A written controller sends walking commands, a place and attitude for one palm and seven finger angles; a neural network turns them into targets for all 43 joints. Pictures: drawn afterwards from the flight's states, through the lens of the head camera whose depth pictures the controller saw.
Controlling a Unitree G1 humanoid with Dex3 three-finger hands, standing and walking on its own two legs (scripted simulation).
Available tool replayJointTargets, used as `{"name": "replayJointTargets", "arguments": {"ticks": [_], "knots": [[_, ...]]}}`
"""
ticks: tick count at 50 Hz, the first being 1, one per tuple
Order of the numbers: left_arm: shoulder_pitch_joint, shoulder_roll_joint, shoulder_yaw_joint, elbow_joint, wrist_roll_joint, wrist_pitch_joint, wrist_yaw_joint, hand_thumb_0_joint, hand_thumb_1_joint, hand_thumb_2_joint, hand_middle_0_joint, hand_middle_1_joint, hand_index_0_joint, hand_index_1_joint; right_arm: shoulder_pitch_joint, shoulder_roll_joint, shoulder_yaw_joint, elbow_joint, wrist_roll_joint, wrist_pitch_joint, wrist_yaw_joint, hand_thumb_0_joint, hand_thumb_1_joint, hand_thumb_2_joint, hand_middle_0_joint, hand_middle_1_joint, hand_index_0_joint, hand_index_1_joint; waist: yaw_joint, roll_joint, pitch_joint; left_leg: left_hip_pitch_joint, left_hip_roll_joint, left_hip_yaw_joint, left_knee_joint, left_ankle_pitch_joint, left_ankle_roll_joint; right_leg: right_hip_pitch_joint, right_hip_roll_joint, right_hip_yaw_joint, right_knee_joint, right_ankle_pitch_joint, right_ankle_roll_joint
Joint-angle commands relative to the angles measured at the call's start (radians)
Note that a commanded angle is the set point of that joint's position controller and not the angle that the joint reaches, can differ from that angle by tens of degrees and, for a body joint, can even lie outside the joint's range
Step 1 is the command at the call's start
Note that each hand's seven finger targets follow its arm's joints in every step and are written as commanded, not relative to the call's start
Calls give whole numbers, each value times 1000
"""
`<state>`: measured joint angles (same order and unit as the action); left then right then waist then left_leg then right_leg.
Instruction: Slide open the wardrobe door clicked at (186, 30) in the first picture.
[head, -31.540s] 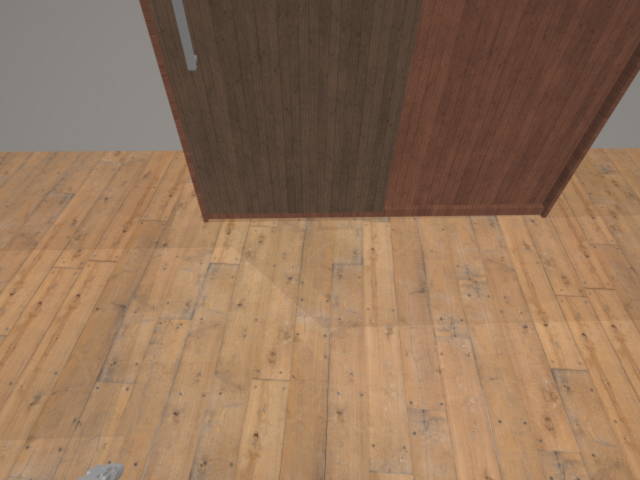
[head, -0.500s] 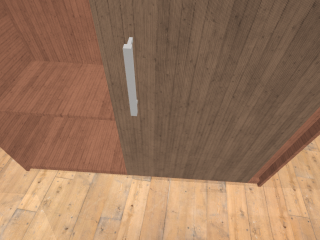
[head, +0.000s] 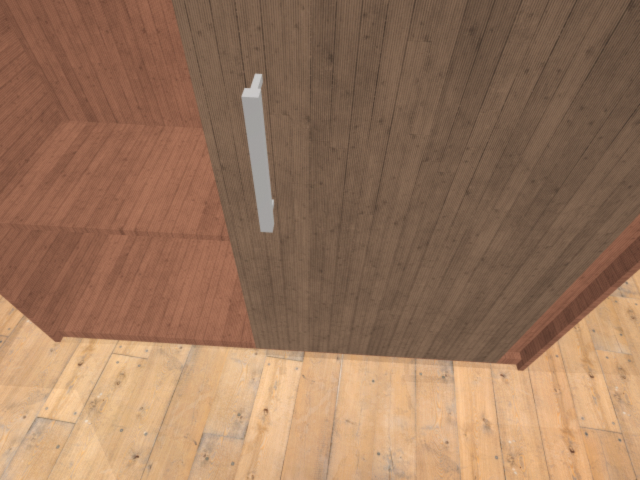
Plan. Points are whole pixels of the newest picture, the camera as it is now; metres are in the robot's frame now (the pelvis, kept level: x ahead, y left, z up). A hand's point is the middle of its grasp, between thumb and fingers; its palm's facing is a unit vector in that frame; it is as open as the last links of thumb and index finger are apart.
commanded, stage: look to check the result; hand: left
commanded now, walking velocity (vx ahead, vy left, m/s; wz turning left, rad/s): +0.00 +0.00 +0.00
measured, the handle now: (262, 162) +0.56 +0.12 +0.07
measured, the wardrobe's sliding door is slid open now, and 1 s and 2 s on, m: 0.67 0.67 0.67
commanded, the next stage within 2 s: stand and wait in 0.18 s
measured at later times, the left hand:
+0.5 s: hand out of the picture +0.08 +0.23 -0.16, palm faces -0.01 -0.95 -0.30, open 7.4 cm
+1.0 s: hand out of the picture +0.09 +0.23 -0.16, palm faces -0.01 -0.95 -0.32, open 7.4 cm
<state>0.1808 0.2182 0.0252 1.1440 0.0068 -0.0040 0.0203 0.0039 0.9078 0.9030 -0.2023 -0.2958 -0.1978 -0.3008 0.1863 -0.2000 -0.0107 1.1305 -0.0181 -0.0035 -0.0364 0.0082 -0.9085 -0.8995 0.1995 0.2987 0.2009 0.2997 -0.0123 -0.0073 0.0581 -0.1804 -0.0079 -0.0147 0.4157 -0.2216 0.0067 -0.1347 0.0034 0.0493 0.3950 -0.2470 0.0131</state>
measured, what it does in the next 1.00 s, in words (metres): stands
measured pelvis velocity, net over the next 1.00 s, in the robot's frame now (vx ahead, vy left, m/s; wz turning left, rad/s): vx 0.01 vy -0.01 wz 0.00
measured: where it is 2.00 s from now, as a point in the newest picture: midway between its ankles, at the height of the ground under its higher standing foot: outside the picture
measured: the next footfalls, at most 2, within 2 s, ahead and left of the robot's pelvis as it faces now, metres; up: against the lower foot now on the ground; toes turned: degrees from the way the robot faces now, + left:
none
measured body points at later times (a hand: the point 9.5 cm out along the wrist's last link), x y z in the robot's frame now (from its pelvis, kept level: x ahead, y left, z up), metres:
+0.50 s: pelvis +0.00 -0.01 +0.00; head +0.02 +0.00 +0.45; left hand +0.08 +0.28 -0.14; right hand +0.08 -0.29 -0.13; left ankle +0.00 +0.12 -0.74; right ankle -0.02 -0.13 -0.74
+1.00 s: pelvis +0.01 -0.01 +0.00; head +0.03 -0.01 +0.45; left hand +0.09 +0.28 -0.14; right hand +0.09 -0.31 -0.13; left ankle +0.00 +0.12 -0.74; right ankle -0.02 -0.13 -0.74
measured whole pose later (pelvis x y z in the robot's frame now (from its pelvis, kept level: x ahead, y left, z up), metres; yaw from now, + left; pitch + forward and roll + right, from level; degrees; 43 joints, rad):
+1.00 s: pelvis +0.01 -0.01 +0.00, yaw +0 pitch -1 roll +0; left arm 0.09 0.32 0.02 1.13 0.01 -0.01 0.00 0.01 0.91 0.90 -0.20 -0.30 -0.20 -0.30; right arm 0.09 -0.32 0.00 1.12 -0.02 -0.01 -0.02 0.01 -0.91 -0.90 0.20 0.30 0.20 0.30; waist -0.01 -0.01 0.06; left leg -0.13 0.01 -0.02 0.34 -0.20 -0.02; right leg -0.08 0.02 0.04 0.33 -0.22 -0.01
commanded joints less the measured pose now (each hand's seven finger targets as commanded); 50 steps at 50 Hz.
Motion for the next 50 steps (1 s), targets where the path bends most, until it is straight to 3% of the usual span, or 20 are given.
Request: {"name": "replayJointTargets", "arguments": {"ticks": [1, 12, 13, 19, 27, 36, 42, 50], "knots": [[-2, 159, 21, -44, 2, -16, 4, 0, 900, 900, -200, -300, -200, -300, -5, -174, -31, -40, 1, -12, -4, 0, -900, -900, 200, 300, 200, 300, 5, 15, -31, 45, 108, -80, -74, 176, 29, -36, -93, 49, -71, 163, -42], [-61, 226, 29, -61, 2, -25, -3, 0, 900, 900, -200, -300, -200, -300, -68, -242, -36, -54, 1, -19, 3, 0, -900, -900, 200, 300, 200, 300, 4, 23, -80, 81, 115, -82, -82, 216, 25, -4, -105, 59, -85, 215, -45], [-58, 234, 30, -63, 3, -27, -3, 0, 900, 900, -200, -300, -200, -300, -70, -244, -37, -56, 3, -19, 4, 0, -900, -900, 200, 300, 200, 300, 5, 2, -92, 92, 117, -83, -76, 236, 26, 2, -106, 58, -84, 236, -46], [-89, 259, 28, -67, 2, -25, -5, 0, 900, 900, -200, -300, -200, -300, -101, -273, -37, -58, 3, -17, 8, 0, -900, -900, 200, 300, 200, 300, 3, 26, -70, 89, 119, -83, -93, 211, 20, -3, -110, 60, -99, 207, -44], [-106, 284, 29, -72, 1, -28, -8, 0, 900, 900, -200, -300, -200, -300, -121, -306, -37, -66, 2, -20, 9, 0, -900, -900, 200, 300, 200, 300, 3, 8, -96, 112, 124, -85, -97, 234, 19, 12, -111, 66, -107, 232, -44], [-119, 299, 28, -75, 1, -26, -9, 0, 900, 900, -200, -300, -200, -300, -128, -318, -34, -68, 3, -19, 11, 0, -900, -900, 200, 300, 200, 300, 2, 18, -95, 110, 125, -86, -106, 224, 16, 18, -111, 68, -111, 221, -44], [-117, 303, 29, -77, 1, -30, -7, 0, 900, 900, -200, -300, -200, -300, -123, -323, -34, -68, 4, -21, 9, 0, -900, -900, 200, 300, 200, 300, 1, 11, -124, 132, 128, -80, -96, 276, 16, 39, -115, 68, -103, 285, -47], [-121, 303, 29, -78, 0, -28, -7, 0, 900, 900, -200, -300, -200, -300, -121, -323, -35, -69, 4, -19, 8, 0, -900, -900, 200, 300, 200, 300, 2, 22, -103, 127, 128, -77, -99, 262, 13, 34, -114, 67, -108, 275, -48]]}}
